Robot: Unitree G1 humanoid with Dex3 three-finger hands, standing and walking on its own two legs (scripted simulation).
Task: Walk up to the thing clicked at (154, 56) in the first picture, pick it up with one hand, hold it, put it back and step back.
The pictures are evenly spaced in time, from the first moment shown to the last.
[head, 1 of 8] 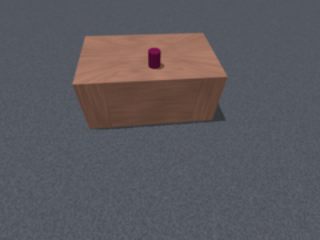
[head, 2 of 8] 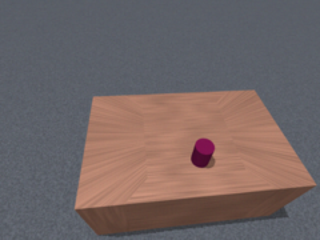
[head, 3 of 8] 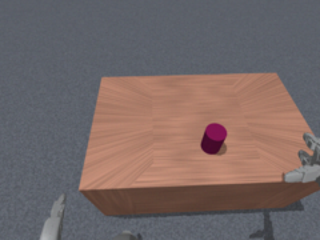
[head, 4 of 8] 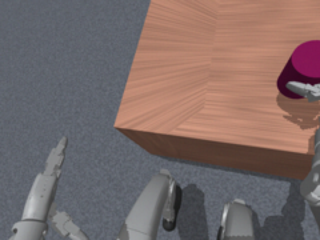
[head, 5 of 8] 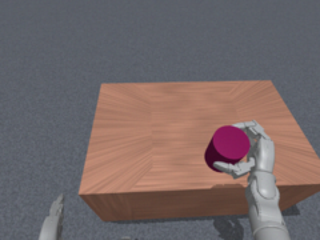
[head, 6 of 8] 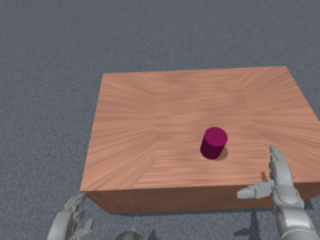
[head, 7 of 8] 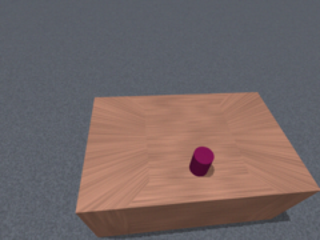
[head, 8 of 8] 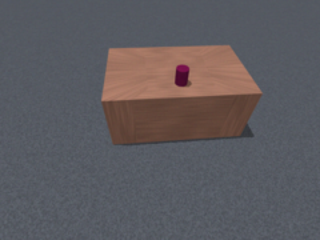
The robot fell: no
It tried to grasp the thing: yes
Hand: right
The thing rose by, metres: 0.29
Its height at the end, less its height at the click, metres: +0.00
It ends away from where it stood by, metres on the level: 0.03
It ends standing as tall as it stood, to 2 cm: yes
